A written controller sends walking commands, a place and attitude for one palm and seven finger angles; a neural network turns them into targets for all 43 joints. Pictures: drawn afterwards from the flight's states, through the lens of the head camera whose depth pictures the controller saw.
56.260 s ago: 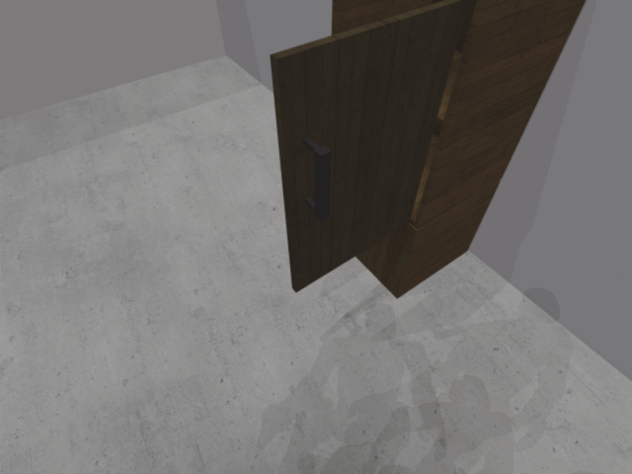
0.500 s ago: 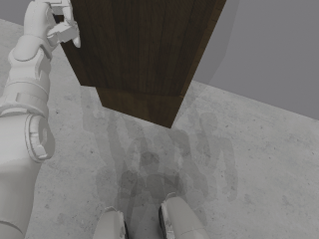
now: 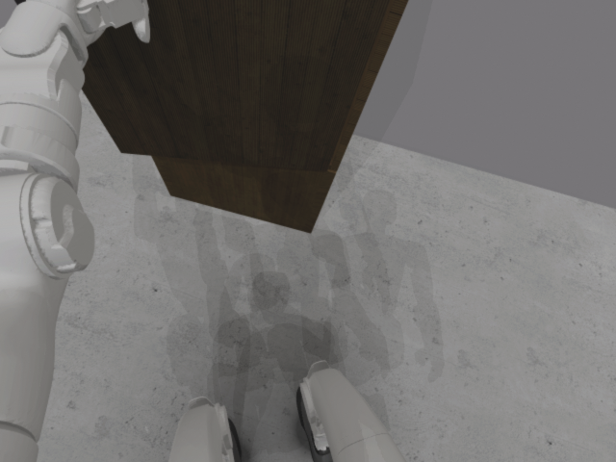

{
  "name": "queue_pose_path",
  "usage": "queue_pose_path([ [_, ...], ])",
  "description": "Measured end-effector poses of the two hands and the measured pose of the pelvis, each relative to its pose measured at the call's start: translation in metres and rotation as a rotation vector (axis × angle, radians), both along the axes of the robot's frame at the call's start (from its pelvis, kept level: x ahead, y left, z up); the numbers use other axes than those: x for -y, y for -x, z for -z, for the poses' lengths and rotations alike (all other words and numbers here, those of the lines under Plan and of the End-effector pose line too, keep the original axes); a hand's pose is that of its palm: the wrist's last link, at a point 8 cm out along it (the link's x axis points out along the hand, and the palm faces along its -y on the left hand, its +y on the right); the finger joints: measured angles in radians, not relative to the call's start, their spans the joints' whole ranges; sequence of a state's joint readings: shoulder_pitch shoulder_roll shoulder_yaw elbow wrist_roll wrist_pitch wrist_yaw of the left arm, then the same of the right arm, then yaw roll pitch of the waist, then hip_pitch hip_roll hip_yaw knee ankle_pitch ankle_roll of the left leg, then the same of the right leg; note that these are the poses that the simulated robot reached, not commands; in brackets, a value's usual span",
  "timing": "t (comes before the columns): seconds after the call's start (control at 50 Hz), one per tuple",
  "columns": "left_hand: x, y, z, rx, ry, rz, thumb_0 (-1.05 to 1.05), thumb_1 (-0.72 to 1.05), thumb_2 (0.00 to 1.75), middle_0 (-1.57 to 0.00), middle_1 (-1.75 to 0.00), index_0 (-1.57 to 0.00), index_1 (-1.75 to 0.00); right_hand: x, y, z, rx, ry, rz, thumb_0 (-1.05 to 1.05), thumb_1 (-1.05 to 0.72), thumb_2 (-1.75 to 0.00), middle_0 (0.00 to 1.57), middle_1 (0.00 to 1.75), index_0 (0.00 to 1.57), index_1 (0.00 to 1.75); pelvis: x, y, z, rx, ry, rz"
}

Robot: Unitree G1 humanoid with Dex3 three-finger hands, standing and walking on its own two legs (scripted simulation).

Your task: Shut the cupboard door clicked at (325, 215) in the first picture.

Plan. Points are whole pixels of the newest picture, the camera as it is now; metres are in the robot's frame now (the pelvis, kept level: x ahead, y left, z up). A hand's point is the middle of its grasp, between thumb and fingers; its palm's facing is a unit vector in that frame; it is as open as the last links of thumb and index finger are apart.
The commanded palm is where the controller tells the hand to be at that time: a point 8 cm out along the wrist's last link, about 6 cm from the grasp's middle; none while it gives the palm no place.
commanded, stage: pull the fist back off the door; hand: left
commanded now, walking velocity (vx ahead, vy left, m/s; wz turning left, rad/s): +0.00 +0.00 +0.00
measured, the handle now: out of the picture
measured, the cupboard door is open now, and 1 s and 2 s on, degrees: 12 10 10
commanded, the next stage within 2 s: draw the hand back to the body in 0.90 s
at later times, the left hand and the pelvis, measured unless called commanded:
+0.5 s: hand (136, 12) +0.58 +0.05 +0.13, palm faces +0.10 -0.99 -0.04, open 3.1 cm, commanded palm +0.53 +0.10 +0.12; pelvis +0.02 -0.02 +0.03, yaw +1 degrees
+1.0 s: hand (154, 77) +0.50 +0.05 +0.13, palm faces +0.09 -1.00 -0.04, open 3.1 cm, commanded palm +0.48 +0.10 +0.12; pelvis +0.00 -0.01 +0.03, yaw +2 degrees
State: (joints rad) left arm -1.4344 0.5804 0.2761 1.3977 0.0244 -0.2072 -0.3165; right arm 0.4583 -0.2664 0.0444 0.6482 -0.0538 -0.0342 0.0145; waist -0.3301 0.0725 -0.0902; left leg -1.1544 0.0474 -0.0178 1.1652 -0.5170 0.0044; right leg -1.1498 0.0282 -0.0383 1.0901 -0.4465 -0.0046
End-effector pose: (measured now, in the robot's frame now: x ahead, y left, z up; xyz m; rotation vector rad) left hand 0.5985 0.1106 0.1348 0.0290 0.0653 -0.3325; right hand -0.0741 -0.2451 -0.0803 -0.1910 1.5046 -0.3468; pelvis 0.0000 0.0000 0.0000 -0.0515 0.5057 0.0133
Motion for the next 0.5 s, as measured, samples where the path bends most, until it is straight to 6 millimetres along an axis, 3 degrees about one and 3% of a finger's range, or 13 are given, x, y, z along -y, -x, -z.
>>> queue_pose_path([
  [0.06, 0.003, -0.004, 0.001, -0.009, 0.033, -0.020, 0.02, 0.89, 0.90, -1.30, -1.50, -1.30, -1.50, -0.001, 0.005, 0.001, -0.017, -0.002, 0.003, 0.00, -0.91, -0.89, 0.21, 0.30, 0.20, 0.30, 0.001, 0.000, 0.002, -0.011, 0.003, 0.000],
  [0.12, -0.004, -0.006, 0.008, -0.037, 0.130, -0.245, 0.02, 0.86, 0.90, -1.30, -1.50, -1.30, -1.50, -0.005, 0.007, 0.001, -0.027, -0.038, -0.018, 0.00, -0.91, -0.89, 0.20, 0.30, 0.20, 0.30, 0.003, -0.001, 0.002, -0.024, 0.001, 0.003],
  [0.22, 0.001, 0.005, 0.015, 0.042, 0.017, -0.461, 0.02, 0.88, 0.90, -1.30, -1.50, -1.30, -1.50, -0.012, 0.005, 0.002, -0.035, -0.123, -0.046, 0.00, -0.91, -0.89, 0.20, 0.30, 0.20, 0.30, 0.007, -0.003, -0.001, -0.027, -0.007, 0.006],
  [0.34, 0.010, 0.017, 0.018, 0.028, -0.015, -0.443, 0.02, 0.89, 0.90, -1.30, -1.50, -1.30, -1.50, -0.009, -0.003, -0.002, -0.023, -0.140, -0.020, 0.00, -0.91, -0.89, 0.20, 0.30, 0.20, 0.30, 0.012, -0.006, -0.012, 0.004, -0.017, 0.006],
  [0.5, 0.004, 0.043, -0.001, 0.062, -0.014, -0.432, 0.02, 0.90, 0.90, -1.30, -1.50, -1.30, -1.50, 0.007, -0.024, -0.012, 0.032, -0.130, -0.049, 0.00, -0.91, -0.89, 0.20, 0.30, 0.20, 0.30, 0.016, -0.016, -0.029, 0.065, -0.029, 0.004],
])
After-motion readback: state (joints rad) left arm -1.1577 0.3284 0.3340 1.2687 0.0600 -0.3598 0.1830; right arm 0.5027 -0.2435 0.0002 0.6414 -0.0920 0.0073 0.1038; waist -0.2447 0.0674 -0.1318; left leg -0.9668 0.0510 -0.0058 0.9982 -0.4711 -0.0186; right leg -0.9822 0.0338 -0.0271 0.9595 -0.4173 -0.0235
